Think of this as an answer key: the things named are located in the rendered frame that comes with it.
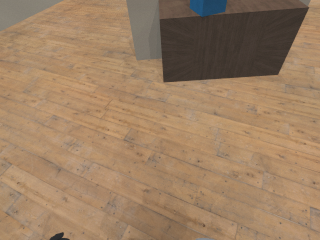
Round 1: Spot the pedestal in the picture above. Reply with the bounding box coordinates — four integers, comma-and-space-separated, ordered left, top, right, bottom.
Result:
158, 0, 309, 83

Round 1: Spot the carton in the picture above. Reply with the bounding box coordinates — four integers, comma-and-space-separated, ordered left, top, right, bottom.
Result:
190, 0, 227, 17

